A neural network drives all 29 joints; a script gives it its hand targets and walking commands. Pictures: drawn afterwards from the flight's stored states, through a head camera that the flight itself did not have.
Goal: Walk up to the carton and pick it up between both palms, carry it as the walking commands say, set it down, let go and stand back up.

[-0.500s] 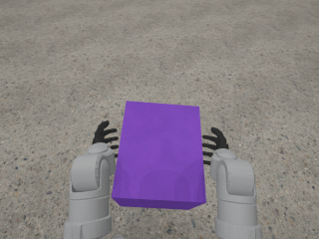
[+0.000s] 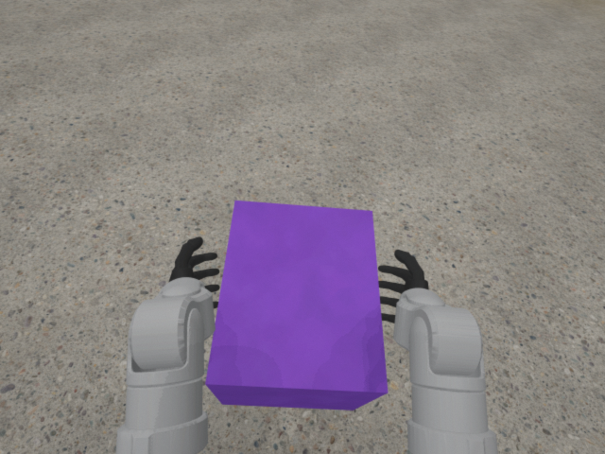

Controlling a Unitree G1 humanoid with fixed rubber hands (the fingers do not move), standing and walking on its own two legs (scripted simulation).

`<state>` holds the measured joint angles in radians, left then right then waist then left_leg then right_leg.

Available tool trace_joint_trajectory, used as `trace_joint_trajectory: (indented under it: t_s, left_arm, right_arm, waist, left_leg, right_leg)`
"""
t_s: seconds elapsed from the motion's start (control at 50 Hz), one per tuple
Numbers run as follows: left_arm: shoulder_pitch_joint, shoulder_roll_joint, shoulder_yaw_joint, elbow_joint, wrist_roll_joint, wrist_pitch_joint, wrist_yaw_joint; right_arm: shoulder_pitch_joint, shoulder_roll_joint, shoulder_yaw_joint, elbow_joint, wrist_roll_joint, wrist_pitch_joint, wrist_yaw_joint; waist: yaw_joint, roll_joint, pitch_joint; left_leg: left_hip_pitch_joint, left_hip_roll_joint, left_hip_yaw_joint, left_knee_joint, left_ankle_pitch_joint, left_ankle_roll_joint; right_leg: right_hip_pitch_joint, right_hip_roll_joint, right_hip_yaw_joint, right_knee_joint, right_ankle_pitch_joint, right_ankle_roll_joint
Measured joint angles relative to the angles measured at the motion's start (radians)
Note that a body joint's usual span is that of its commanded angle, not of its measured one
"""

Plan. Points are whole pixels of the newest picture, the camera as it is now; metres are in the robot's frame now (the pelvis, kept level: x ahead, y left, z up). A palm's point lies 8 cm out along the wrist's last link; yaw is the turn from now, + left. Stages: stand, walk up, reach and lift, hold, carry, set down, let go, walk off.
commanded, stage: carry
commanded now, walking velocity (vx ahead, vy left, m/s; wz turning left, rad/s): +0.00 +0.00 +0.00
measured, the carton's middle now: (296, 309) +0.34 +0.02 -0.01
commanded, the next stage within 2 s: none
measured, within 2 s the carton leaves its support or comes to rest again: neither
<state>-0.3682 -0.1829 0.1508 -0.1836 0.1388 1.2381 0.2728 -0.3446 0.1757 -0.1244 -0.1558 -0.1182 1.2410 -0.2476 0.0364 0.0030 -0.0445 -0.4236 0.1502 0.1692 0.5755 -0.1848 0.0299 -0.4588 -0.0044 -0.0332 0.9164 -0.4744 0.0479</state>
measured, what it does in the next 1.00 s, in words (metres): walks backwards: right foot, then left foot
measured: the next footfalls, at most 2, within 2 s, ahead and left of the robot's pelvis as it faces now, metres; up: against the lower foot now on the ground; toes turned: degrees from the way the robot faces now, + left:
right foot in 0.08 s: -0.01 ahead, -0.16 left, +0.00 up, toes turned -7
left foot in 0.34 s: -0.09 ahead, +0.09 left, +0.00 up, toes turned -7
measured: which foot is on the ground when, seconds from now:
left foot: down 0.00-0.12, up 0.14-0.32, down 0.34-1.00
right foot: up 0.00-0.06, down 0.08-0.84, up 0.86-0.96, down 0.98-1.00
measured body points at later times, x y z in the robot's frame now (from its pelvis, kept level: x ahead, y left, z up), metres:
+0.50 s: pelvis -0.15 -0.02 +0.00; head -0.18 +0.00 +0.44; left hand +0.15 +0.12 +0.08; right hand +0.14 -0.16 +0.09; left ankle -0.09 +0.09 -0.73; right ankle -0.06 -0.15 -0.73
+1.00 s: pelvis -0.22 -0.01 -0.01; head -0.25 -0.01 +0.44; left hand +0.08 +0.15 +0.08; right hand +0.09 -0.13 +0.07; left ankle -0.09 +0.10 -0.73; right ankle -0.17 -0.14 -0.74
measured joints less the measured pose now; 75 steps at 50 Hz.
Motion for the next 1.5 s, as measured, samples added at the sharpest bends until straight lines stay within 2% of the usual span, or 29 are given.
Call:
trace_joint_trajectory:
  t_s: [0.04,0.08,0.1,0.12,0.16,0.24,0.28,0.32,0.36,0.4,0.44,0.52,0.62,0.7,0.74,0.82,0.86,0.92,0.98,1.02,1.06,1.08,1.14,1.18,1.22,1.3,1.4,1.46,1.5]
  left_arm:
    - [-0.011,-0.004,0.011,0.01,-0.002,-0.009,0.0]
    - [-0.021,-0.008,0.02,0.024,-0.002,-0.014,0.002]
    - [-0.026,-0.011,0.02,0.043,0.0,-0.025,-0.001]
    - [-0.024,-0.011,0.013,0.071,0.007,-0.036,-0.013]
    - [-0.01,-0.005,-0.003,0.111,0.009,-0.039,-0.023]
    - [-0.005,-0.003,0.004,0.141,0.013,-0.021,-0.033]
    - [-0.008,-0.004,0.014,0.128,0.024,-0.018,-0.047]
    - [-0.014,-0.007,0.018,0.114,0.037,-0.022,-0.059]
    - [-0.02,-0.008,0.023,0.115,0.056,-0.036,-0.076]
    - [-0.01,-0.004,0.024,0.107,0.057,-0.036,-0.074]
    - [0.004,0.001,0.02,0.094,0.048,-0.024,-0.062]
    - [0.011,0.003,0.018,0.102,0.03,-0.016,-0.036]
    - [0.002,0.0,0.009,0.115,0.003,0.001,0.008]
    - [-0.013,-0.005,0.018,0.125,0.005,-0.007,-0.003]
    - [-0.013,-0.005,0.021,0.124,0.001,-0.016,-0.005]
    - [-0.004,-0.002,0.015,0.117,-0.006,-0.021,-0.001]
    - [-0.005,-0.002,0.018,0.105,0.0,-0.02,-0.01]
    - [-0.006,-0.003,0.017,0.122,0.013,-0.033,-0.032]
    - [-0.016,-0.005,0.026,0.121,0.011,-0.028,-0.021]
    - [-0.017,-0.007,0.022,0.126,0.007,-0.045,-0.008]
    - [-0.011,-0.005,0.016,0.137,0.003,-0.043,-0.001]
    - [-0.009,-0.004,0.019,0.142,0.003,-0.04,-0.002]
    - [-0.009,-0.004,0.029,0.158,0.016,-0.05,-0.02]
    - [-0.001,-0.001,0.029,0.181,0.038,-0.074,-0.046]
    - [0.009,0.002,0.023,0.158,0.022,-0.075,-0.037]
    - [0.017,0.005,0.006,0.128,0.008,-0.079,-0.02]
    - [0.006,0.001,0.025,0.182,0.038,-0.112,-0.05]
    - [0.011,0.003,0.013,0.175,0.026,-0.117,-0.029]
    - [0.003,0.001,0.021,0.204,0.053,-0.142,-0.058]
  right_arm:
    - [-0.013,0.004,-0.007,0.006,-0.021,-0.003,0.013]
    - [-0.019,0.006,-0.011,0.016,-0.042,-0.007,0.03]
    - [-0.021,0.004,-0.017,0.023,-0.048,-0.01,0.032]
    - [-0.005,0.001,-0.018,0.023,-0.048,-0.01,0.027]
    - [0.026,-0.008,-0.009,0.024,-0.028,0.007,0.002]
    - [0.041,-0.014,-0.002,0.037,0.018,0.032,-0.045]
    - [0.034,-0.012,0.0,0.027,0.045,0.038,-0.076]
    - [0.023,-0.009,-0.004,0.021,0.052,0.032,-0.083]
    - [0.011,-0.004,-0.009,0.026,0.047,0.018,-0.082]
    - [0.004,-0.001,-0.005,0.044,0.041,0.01,-0.073]
    - [0.001,-0.001,-0.001,0.058,0.04,0.014,-0.068]
    - [0.002,-0.001,0.001,0.088,0.01,0.008,-0.033]
    - [0.013,-0.005,-0.011,0.101,-0.013,0.005,0.006]
    - [0.013,-0.006,-0.013,0.075,-0.004,0.017,-0.015]
    - [0.011,-0.005,-0.013,0.068,0.0,0.016,-0.023]
    - [0.011,-0.005,-0.011,0.066,0.0,0.014,-0.024]
    - [0.012,-0.005,-0.003,0.055,0.01,0.013,-0.036]
    - [0.011,-0.004,-0.008,0.048,0.016,0.02,-0.053]
    - [-0.004,-0.001,-0.017,0.06,0.012,0.02,-0.047]
    - [-0.017,-0.01,-0.023,0.083,0.007,-0.002,-0.028]
    - [-0.009,-0.011,-0.021,0.095,0.002,-0.004,-0.02]
    - [-0.004,-0.007,-0.021,0.1,0.0,-0.004,-0.021]
    - [0.007,-0.002,-0.015,0.11,-0.003,-0.018,-0.027]
    - [0.005,-0.002,-0.009,0.135,-0.008,-0.035,-0.028]
    - [0.003,-0.002,-0.005,0.113,0.006,-0.027,-0.045]
    - [0.007,-0.003,-0.003,0.092,-0.002,-0.037,-0.03]
    - [0.0,-0.001,-0.007,0.147,-0.033,-0.074,-0.002]
    - [0.012,-0.005,-0.005,0.145,-0.031,-0.091,0.004]
    - [0.011,-0.005,-0.012,0.167,-0.045,-0.115,0.028]
  waist:
    - [0.01,0.014,-0.019]
    - [0.017,0.018,-0.039]
    - [0.015,0.04,-0.035]
    - [0.011,0.045,-0.036]
    - [-0.006,0.03,-0.037]
    - [-0.049,0.005,-0.024]
    - [-0.069,-0.005,-0.021]
    - [-0.083,-0.013,-0.028]
    - [-0.089,-0.025,-0.034]
    - [-0.085,-0.051,-0.033]
    - [-0.072,-0.052,-0.044]
    - [-0.034,-0.049,-0.056]
    - [-0.014,-0.022,-0.058]
    - [-0.014,-0.005,-0.039]
    - [-0.011,-0.011,-0.032]
    - [-0.017,-0.013,-0.026]
    - [-0.029,0.003,-0.023]
    - [-0.047,0.032,-0.032]
    - [-0.034,0.004,-0.052]
    - [-0.016,0.009,-0.041]
    - [-0.007,0.005,-0.04]
    - [-0.007,0.003,-0.045]
    - [-0.025,-0.009,-0.04]
    - [-0.032,-0.017,-0.04]
    - [-0.035,-0.018,-0.032]
    - [-0.032,-0.024,-0.025]
    - [-0.029,-0.026,-0.034]
    - [-0.029,-0.029,-0.037]
    - [-0.032,-0.03,-0.044]
  left_leg:
    - [-0.035,0.015,0.002,0.016,0.017,-0.004]
    - [-0.072,0.023,0.009,0.038,0.032,-0.013]
    - [-0.084,0.037,0.002,0.047,0.041,-0.02]
    - [-0.092,0.03,-0.01,0.061,-0.025,-0.037]
    - [-0.118,-0.014,-0.048,0.162,-0.165,-0.064]
    - [-0.103,-0.066,-0.095,0.273,-0.186,-0.085]
    - [-0.053,-0.074,-0.097,0.228,-0.206,-0.085]
    - [0.017,-0.086,-0.1,0.136,-0.211,-0.08]
    - [0.08,-0.096,-0.089,0.004,-0.092,-0.062]
    - [0.08,-0.111,-0.08,-0.016,-0.032,-0.032]
    - [0.072,-0.109,-0.076,-0.015,-0.028,-0.018]
    - [0.056,-0.098,-0.069,0.004,-0.031,-0.019]
    - [0.025,-0.092,-0.073,0.008,-0.046,-0.01]
    - [-0.009,-0.089,-0.07,0.025,-0.042,-0.007]
    - [-0.024,-0.093,-0.063,0.042,-0.063,-0.01]
    - [-0.042,-0.11,-0.071,0.052,-0.105,0.008]
    - [-0.051,-0.1,-0.08,0.041,-0.067,0.023]
    - [-0.061,-0.071,-0.085,0.001,0.04,0.015]
    - [-0.085,-0.072,-0.05,0.009,0.047,0.005]
    - [-0.104,-0.074,-0.052,0.044,-0.014,-0.011]
    - [-0.1,-0.09,-0.067,0.071,-0.066,-0.021]
    - [-0.081,-0.096,-0.073,0.073,-0.064,-0.02]
    - [-0.052,-0.106,-0.073,0.014,0.061,0.004]
    - [-0.045,-0.109,-0.067,-0.002,0.064,0.013]
    - [-0.046,-0.107,-0.062,-0.014,0.059,0.014]
    - [-0.046,-0.103,-0.048,-0.036,0.078,0.011]
    - [-0.029,-0.101,-0.038,-0.045,0.074,0.016]
    - [-0.019,-0.101,-0.035,-0.047,0.068,0.017]
    - [-0.015,-0.104,-0.036,-0.051,0.067,0.02]
  right_leg:
    - [0.087,-0.003,-0.02,-0.145,-0.004,-0.003]
    - [0.174,-0.01,-0.049,-0.334,0.095,-0.011]
    - [0.179,0.0,-0.061,-0.365,0.175,-0.022]
    - [0.166,0.0,-0.064,-0.355,0.199,-0.032]
    - [0.15,-0.019,-0.06,-0.347,0.203,-0.043]
    - [0.134,-0.037,-0.051,-0.387,0.254,-0.047]
    - [0.114,-0.038,-0.049,-0.389,0.277,-0.05]
    - [0.089,-0.038,-0.05,-0.384,0.292,-0.049]
    - [0.065,-0.041,-0.05,-0.374,0.305,-0.046]
    - [0.061,-0.056,-0.044,-0.378,0.313,-0.037]
    - [0.056,-0.058,-0.045,-0.383,0.284,-0.036]
    - [0.054,-0.055,-0.051,-0.399,0.326,-0.037]
    - [0.034,-0.051,-0.056,-0.394,0.243,-0.035]
    - [0.008,-0.055,-0.058,-0.368,0.213,-0.048]
    - [-0.003,-0.059,-0.048,-0.368,0.254,-0.049]
    - [-0.017,-0.064,-0.037,-0.374,0.258,-0.027]
    - [-0.041,-0.051,-0.042,-0.31,0.153,-0.026]
    - [-0.038,-0.024,-0.057,-0.138,0.136,-0.044]
    - [0.086,-0.02,-0.048,-0.291,0.115,-0.068]
    - [0.071,-0.018,-0.035,-0.3,0.214,-0.061]
    - [0.058,-0.024,-0.028,-0.288,0.233,-0.05]
    - [0.053,-0.025,-0.025,-0.287,0.233,-0.045]
    - [0.052,-0.031,-0.026,-0.289,0.235,-0.034]
    - [0.052,-0.033,-0.02,-0.294,0.223,-0.036]
    - [0.048,-0.031,-0.017,-0.301,0.208,-0.047]
    - [0.051,-0.034,-0.014,-0.337,0.269,-0.044]
    - [0.069,-0.034,-0.008,-0.356,0.274,-0.025]
    - [0.079,-0.034,-0.004,-0.362,0.272,-0.023]
    - [0.084,-0.037,-0.006,-0.365,0.269,-0.026]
